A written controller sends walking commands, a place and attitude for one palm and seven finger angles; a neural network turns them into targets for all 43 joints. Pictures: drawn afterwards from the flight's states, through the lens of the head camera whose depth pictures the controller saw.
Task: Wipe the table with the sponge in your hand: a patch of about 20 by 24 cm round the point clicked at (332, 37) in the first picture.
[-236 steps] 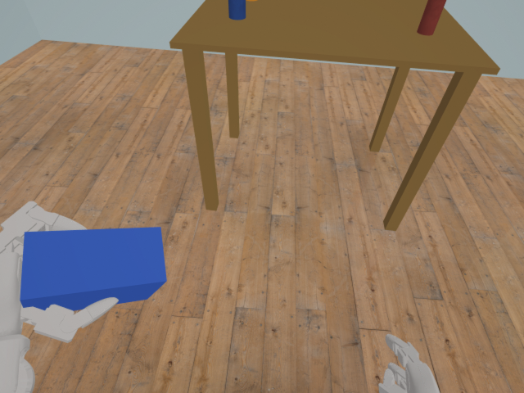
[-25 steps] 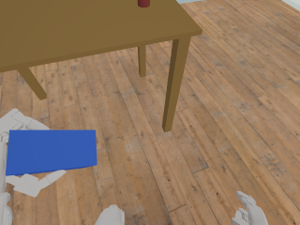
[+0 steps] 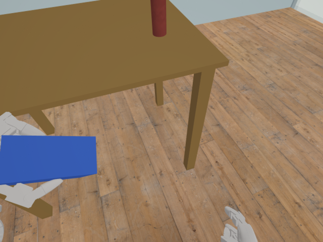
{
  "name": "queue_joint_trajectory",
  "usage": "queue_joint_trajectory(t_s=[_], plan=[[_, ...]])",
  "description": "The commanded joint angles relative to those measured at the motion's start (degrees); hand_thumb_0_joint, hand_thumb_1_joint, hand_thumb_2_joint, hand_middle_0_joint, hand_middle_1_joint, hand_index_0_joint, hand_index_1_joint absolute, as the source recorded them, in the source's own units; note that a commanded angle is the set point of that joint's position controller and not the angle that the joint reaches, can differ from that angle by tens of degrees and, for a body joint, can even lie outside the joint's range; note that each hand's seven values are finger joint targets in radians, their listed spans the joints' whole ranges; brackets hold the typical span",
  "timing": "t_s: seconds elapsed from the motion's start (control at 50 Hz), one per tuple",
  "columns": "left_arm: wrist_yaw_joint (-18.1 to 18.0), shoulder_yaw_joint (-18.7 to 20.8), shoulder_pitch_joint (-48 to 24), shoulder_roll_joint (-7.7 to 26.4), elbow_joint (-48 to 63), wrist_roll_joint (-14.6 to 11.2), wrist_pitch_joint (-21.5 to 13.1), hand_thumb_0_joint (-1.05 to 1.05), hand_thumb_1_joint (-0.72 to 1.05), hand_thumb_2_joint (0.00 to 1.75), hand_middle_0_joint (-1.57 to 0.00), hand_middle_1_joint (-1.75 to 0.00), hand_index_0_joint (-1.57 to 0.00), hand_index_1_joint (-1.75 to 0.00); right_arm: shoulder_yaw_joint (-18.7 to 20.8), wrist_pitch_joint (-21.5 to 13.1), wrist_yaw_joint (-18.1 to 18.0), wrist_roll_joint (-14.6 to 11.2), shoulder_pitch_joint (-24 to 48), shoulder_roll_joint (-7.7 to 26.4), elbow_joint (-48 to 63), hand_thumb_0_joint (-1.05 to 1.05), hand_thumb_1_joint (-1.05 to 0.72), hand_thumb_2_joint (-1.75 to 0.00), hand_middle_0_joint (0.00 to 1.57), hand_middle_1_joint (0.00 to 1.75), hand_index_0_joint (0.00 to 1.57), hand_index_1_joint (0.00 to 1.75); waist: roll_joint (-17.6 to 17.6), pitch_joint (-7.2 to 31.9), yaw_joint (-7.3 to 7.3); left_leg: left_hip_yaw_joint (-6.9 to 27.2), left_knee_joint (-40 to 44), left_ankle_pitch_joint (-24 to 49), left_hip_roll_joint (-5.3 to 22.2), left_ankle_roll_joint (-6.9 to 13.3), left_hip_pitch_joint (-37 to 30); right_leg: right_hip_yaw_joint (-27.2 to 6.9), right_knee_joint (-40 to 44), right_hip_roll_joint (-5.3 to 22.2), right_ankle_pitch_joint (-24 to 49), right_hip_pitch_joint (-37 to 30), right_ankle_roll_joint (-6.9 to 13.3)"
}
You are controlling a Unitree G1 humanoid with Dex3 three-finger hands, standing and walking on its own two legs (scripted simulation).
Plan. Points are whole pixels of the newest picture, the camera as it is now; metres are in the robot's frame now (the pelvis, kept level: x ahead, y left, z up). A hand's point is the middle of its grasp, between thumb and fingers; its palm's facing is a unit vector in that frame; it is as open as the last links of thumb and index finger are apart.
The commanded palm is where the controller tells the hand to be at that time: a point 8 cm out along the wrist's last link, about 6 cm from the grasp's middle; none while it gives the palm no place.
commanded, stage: take the last steps up to it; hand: left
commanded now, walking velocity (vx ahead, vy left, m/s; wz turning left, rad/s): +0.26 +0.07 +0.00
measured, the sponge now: (63, 159) +0.23 +0.20 +0.16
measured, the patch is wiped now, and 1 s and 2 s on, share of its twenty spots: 0.00 0.00 0.00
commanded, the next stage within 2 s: come to a stop and stand still in 0.50 s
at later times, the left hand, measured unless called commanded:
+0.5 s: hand (34, 104) +0.34 +0.29 +0.19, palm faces +0.42 -0.81 -0.41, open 10.5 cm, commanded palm +0.27 +0.32 +0.19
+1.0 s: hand (67, 109) +0.35 +0.23 +0.17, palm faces +0.33 -0.82 -0.47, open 10.5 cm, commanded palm +0.28 +0.28 +0.19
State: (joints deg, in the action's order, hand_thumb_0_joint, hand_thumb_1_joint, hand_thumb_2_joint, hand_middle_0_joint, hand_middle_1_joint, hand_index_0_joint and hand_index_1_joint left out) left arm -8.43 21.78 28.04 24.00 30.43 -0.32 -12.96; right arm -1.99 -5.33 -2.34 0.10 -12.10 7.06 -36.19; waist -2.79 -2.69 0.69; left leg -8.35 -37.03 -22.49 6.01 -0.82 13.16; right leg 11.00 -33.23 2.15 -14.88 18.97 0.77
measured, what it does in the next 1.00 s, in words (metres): walks ahead: left foot, then right foot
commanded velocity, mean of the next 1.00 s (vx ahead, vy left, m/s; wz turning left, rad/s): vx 0.07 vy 0.07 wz -0.02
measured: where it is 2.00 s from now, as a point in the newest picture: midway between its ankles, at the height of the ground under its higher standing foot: outside the picture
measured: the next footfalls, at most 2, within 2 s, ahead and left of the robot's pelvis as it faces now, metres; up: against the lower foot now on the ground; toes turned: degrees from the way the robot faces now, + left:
left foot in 0.38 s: +0.19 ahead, +0.15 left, +0.00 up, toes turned +8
right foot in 0.74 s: +0.21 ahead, -0.08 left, +0.00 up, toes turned -10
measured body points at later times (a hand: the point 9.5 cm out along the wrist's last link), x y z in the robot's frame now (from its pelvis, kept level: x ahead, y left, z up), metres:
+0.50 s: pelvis +0.10 +0.04 +0.00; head +0.13 +0.06 +0.45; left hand +0.31 +0.33 +0.21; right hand +0.27 -0.20 -0.07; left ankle +0.15 +0.15 -0.73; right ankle +0.05 -0.07 -0.66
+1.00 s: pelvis +0.11 +0.01 +0.01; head +0.15 -0.01 +0.46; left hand +0.32 +0.27 +0.19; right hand +0.28 -0.25 -0.08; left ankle +0.10 +0.15 -0.68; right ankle +0.17 -0.07 -0.73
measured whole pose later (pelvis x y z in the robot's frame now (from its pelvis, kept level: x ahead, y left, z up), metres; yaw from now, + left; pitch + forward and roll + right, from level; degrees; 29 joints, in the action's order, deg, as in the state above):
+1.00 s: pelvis +0.11 +0.01 +0.01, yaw -2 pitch -1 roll +3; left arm -9.5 19.6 28.9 20.4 28.6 -1.0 -9.2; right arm 0.6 -1.4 -3.6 -0.3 -7.8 13.6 -33.3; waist 0.9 -5.0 -2.1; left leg -2.4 -50.6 -25.5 0.9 -2.5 20.7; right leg 7.5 -30.2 2.8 -11.4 18.1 3.9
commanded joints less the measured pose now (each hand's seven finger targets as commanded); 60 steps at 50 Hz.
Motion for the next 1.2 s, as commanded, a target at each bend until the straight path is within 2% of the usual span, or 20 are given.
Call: queue_joint_trajectory(t_s=[0.0,0.06,0.12,0.24,0.3,0.34,0.36,0.38,0.4,0.52,0.68,0.7,0.74,0.78,0.84,0.92,1.02,1.08,1.14,1.18], plan=[[-1.35,8.72,-7.22,9.13,2.81,-1.36,-1.79,0.0,0.1,1.3,-1.2,-1.6,-1.2,-1.6,4.13,-1.61,-1.25,-0.18,6.49,8.89,8.21,0.0,-0.9,-0.9,0.2,0.3,0.2,0.3,17.77,8.01,-0.04,8.39,-34.25,-7.86,-2.57,0.55,26.57,-40.34,18.12,25.09,6.23,-19.98,11.38],[-0.44,6.74,-6.03,7.45,4.18,-1.15,-2.98,0.0,0.1,1.3,-1.2,-1.6,-1.2,-1.6,3.92,0.15,-0.6,-0.38,6.39,9.1,7.01,0.0,-0.9,-0.9,0.2,0.3,0.2,0.3,8.47,7.64,-0.6,9.33,-36.22,0.49,-0.28,-0.86,26.83,-25.42,15.14,19.32,12.92,-17.82,9.1],[-0.68,4.79,-6.21,6.59,8.9,-0.61,-4.34,0.0,0.1,1.3,-1.2,-1.6,-1.2,-1.6,3.77,0.6,-0.55,-0.11,7.07,9.65,7.72,0.0,-0.9,-0.9,0.2,0.3,0.2,0.3,8.36,5.95,-1.26,6.82,-27.95,4.32,0.46,-1.08,23.74,-13.57,15.36,16.9,22.93,-13.78,7.49],[-2.61,8.36,-1.97,9.15,16.3,-1.12,-4.2,0.0,0.1,1.3,-1.2,-1.6,-1.2,-1.6,5.07,-0.61,-1.11,0.24,5.64,9.02,11.3,0.0,-0.9,-0.9,0.2,0.3,0.2,0.3,8.56,8.92,1.29,-0.2,-2.24,6.43,-2.16,0.17,11.67,-11.67,11.63,15.54,28.78,-16.87,7.84],[-3.23,8.66,-2.04,8.46,15.17,-1.67,-3.6,0.0,0.1,1.3,-1.2,-1.6,-1.2,-1.6,5.44,-0.4,-1.65,0.12,3.65,9.07,11.59,0.0,-0.9,-0.9,0.2,0.3,0.2,0.3,6.53,11.04,-0.39,-2.94,8.68,14.4,-4.29,-0.02,0.24,-8.46,6.02,11.98,19.92,-14.13,4.95],[-3.08,7.93,-3.97,7.8,13.6,-1.89,-4.08,0.0,0.1,1.3,-1.2,-1.6,-1.2,-1.6,6.35,-0.08,-2.25,-0.4,2.35,10.64,11.55,0.0,-0.9,-0.9,0.2,0.3,0.2,0.3,-0.83,11.78,-1.58,1.67,13.04,16.45,-0.99,1.81,-9.62,-6.7,-5.19,8.34,11.91,-7.42,2.09],[-2.75,7.21,-2.81,6.36,12.3,-1.99,-4.09,0.0,0.1,1.3,-1.2,-1.6,-1.2,-1.6,7.13,0.06,-2.2,-0.68,2.94,12.69,12.01,0.0,-0.9,-0.9,0.2,0.3,0.2,0.3,-13.46,11.93,-1.28,16.91,14.5,22.15,10.47,6.3,-16.3,-3.35,-16.69,2.31,-9.15,4.72,-0.76],[-2.68,6.71,-4.49,6.69,12.47,-1.78,-4.61,0.0,0.1,1.3,-1.2,-1.6,-1.2,-1.6,6.4,-0.11,-1.72,-0.93,2.99,11.98,12.73,0.0,-0.9,-0.9,0.2,0.3,0.2,0.3,-14.11,10.93,-0.94,28.81,18.21,27.14,17.8,11.8,-14.98,-5.89,-27.5,-1.03,-23.89,10.34,-0.91],[-2.41,8.66,-4.5,9.54,7.93,-1.52,-4.3,0.0,0.1,1.3,-1.2,-1.6,-1.2,-1.6,5.29,-0.39,-1.82,-0.26,4.23,10.94,11.68,0.0,-0.9,-0.9,0.2,0.3,0.2,0.3,-11.35,8.51,-1.36,29.96,20.26,22.88,19.39,13.67,-10.64,-8.93,-33.0,0.55,-21.88,12.6,-0.83],[-0.72,3.38,-3.13,4.55,14.96,-1.34,-3.08,0.0,0.1,1.3,-1.2,-1.6,-1.2,-1.6,5.02,-1.83,-0.3,-0.67,4.13,11.01,10.08,0.0,-0.9,-0.9,0.2,0.3,0.2,0.3,-10.49,8.3,-0.51,10.34,19.05,23.56,10.9,10.04,-4.28,-5.8,-21.64,2.23,-7.8,7.82,-2.47],[-2.1,7.02,-2.95,7.01,12.65,-1.79,-1.35,0.0,0.1,1.3,-1.2,-1.6,-1.2,-1.6,3.35,-2.45,-1.11,-0.38,4.3,9.77,10.08,0.0,-0.9,-0.9,0.2,0.3,0.2,0.3,-7.6,9.92,-0.54,6.06,12.32,26.92,9.66,4.6,-4.26,-2.37,6.22,-0.91,1.44,-6.76,-2.89],[-2.1,6.88,-3.02,6.71,10.71,-1.59,-1.24,0.0,0.1,1.3,-1.2,-1.6,-1.2,-1.6,3.34,-2.09,-1.1,-0.54,4.23,9.48,9.9,0.0,-0.9,-0.9,0.2,0.3,0.2,0.3,-4.79,9.87,-0.57,4.82,9.12,24.32,8.25,3.19,-2.27,-4.14,10.41,0.48,8.1,-10.45,-2.47],[-2.26,6.63,-4.63,7.48,8.19,-1.23,-1.01,0.0,0.1,1.3,-1.2,-1.6,-1.2,-1.6,2.89,-1.49,-1.01,-0.54,3.51,8.15,10.31,0.0,-0.9,-0.9,0.2,0.3,0.2,0.3,6.83,11.25,-2.16,1.3,-0.48,11.2,0.71,-0.74,5.35,-18.44,10.08,11.71,36.23,-15.44,2.14],[-1.65,5.62,-2.98,5.78,3.83,-1.95,0.4,0.0,0.1,1.3,-1.2,-1.6,-1.2,-1.6,3.44,-1.55,-0.66,-0.97,3.92,8.49,10.01,0.0,-0.9,-0.9,0.2,0.3,0.2,0.3,15.95,10.94,-0.99,4.33,-11.2,-6.31,-3.91,-1.86,9.2,-23.8,10.99,17.74,47.81,-15.26,6.09],[-2.04,7.12,-1.19,6.95,5.75,-1.59,0.26,0.0,0.1,1.3,-1.2,-1.6,-1.2,-1.6,2.69,0.02,-0.98,-0.86,6.17,7.75,10.4,0.0,-0.9,-0.9,0.2,0.3,0.2,0.3,13.43,11.84,-0.92,8.41,-21.22,-5.8,-3.83,-2.09,13.06,-19.3,9.26,18.44,47.38,-16.74,6.98],[-2.8,8.01,0.57,7.76,11.55,-1.25,-0.83,0.0,0.1,1.3,-1.2,-1.6,-1.2,-1.6,2.58,1.48,-1.65,-0.38,7.48,8.2,11.58,0.0,-0.9,-0.9,0.2,0.3,0.2,0.3,10.32,13.02,-0.35,6.51,-15.11,-3.26,-4.43,-1.72,10.78,-15.87,9.56,16.56,40.68,-15.89,6.44],[-3.3,8.45,2.51,7.9,15.53,-1.47,-1.0,0.0,0.1,1.3,-1.2,-1.6,-1.2,-1.6,3.83,1.79,-1.77,0.05,6.09,9.41,12.5,0.0,-0.9,-0.9,0.2,0.3,0.2,0.3,8.58,12.37,0.49,5.32,-2.41,-1.84,-4.63,-0.39,5.48,-18.69,13.41,16.3,20.09,-12.3,6.74],[-3.17,7.36,1.44,6.97,15.81,-1.68,-1.25,0.0,0.1,1.3,-1.2,-1.6,-1.2,-1.6,4.19,1.66,-1.75,0.1,3.72,9.78,11.82,0.0,-0.9,-0.9,0.2,0.3,0.2,0.3,3.98,12.17,-0.94,4.48,12.65,7.13,-4.43,0.35,-4.79,-15.39,11.23,11.39,3.22,-6.64,2.89],[-2.84,5.69,-2.51,6.41,15.15,-1.39,-2.56,0.0,0.1,1.3,-1.2,-1.6,-1.2,-1.6,4.81,0.4,-1.81,-0.63,4.27,12.36,12.47,0.0,-0.9,-0.9,0.2,0.3,0.2,0.3,-11.63,7.15,0.14,21.07,22.32,11.33,11.7,7.01,-1.01,-7.74,-4.99,0.31,-8.19,0.12,-1.67],[-2.38,5.33,-6.77,6.75,11.11,-0.74,-2.63,0.0,0.1,1.3,-1.2,-1.6,-1.2,-1.6,3.96,-1.09,-2.04,0.02,5.41,10.21,10.58,0.0,-0.9,-0.9,0.2,0.3,0.2,0.3,-12.71,2.23,-1.08,24.5,27.17,1.16,14.28,9.9,6.58,-9.57,-19.96,-0.4,-11.77,3.69,-1.65]])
